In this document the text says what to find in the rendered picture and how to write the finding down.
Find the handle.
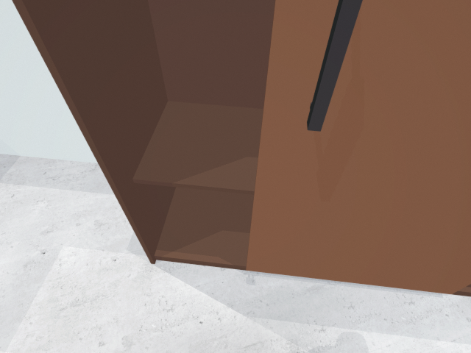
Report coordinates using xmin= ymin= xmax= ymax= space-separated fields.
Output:
xmin=307 ymin=0 xmax=363 ymax=132

